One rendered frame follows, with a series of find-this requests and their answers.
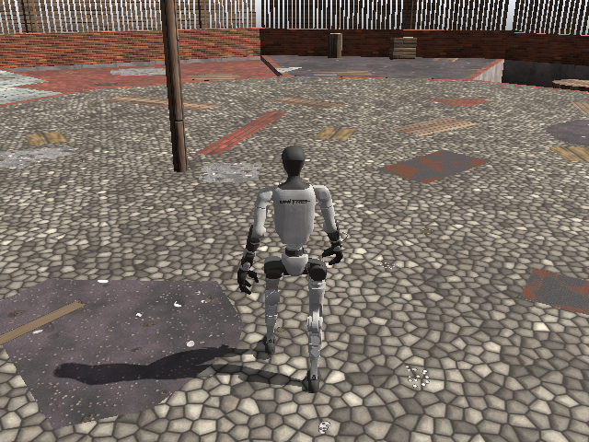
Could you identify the robot right upper arm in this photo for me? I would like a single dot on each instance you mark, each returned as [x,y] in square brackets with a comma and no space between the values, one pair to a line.
[326,206]

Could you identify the robot right hand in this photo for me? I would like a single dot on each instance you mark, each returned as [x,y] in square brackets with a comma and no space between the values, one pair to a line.
[329,252]

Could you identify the left robot thigh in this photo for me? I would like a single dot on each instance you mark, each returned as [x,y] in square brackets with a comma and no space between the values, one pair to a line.
[273,268]

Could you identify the robot left hand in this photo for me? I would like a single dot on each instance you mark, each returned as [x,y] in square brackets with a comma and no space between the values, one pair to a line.
[241,279]

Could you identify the left robot forearm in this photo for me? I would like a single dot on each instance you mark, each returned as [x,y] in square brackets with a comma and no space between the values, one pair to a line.
[249,252]

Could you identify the robot left upper arm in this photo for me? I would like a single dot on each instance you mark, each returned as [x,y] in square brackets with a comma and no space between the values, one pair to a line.
[261,210]

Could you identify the right robot forearm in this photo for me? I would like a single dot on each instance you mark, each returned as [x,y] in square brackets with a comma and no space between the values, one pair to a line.
[335,239]

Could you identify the humanoid robot torso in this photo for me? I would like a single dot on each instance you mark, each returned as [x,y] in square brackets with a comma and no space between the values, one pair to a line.
[294,213]

